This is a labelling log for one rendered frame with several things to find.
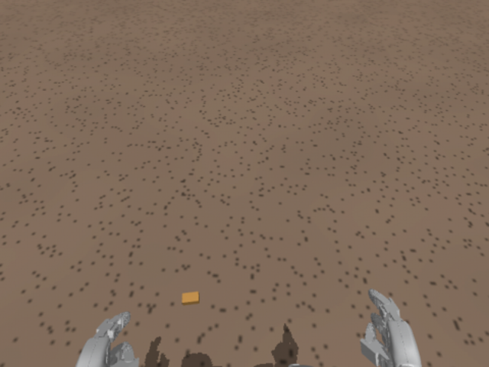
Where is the small box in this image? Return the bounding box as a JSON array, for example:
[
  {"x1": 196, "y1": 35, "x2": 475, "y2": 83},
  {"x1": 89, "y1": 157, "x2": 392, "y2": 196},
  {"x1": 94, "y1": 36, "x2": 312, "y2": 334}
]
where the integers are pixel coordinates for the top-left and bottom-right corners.
[{"x1": 182, "y1": 291, "x2": 199, "y2": 305}]

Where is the left robot hand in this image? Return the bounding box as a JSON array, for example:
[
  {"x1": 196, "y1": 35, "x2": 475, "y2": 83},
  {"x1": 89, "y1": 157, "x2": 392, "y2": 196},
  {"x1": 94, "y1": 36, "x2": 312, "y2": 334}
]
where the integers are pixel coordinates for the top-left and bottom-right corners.
[{"x1": 75, "y1": 311, "x2": 139, "y2": 367}]

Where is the right robot hand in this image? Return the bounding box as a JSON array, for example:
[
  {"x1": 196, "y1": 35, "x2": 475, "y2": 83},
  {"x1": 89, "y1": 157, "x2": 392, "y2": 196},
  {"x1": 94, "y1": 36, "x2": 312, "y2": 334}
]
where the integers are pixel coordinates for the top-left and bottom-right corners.
[{"x1": 360, "y1": 289, "x2": 422, "y2": 367}]

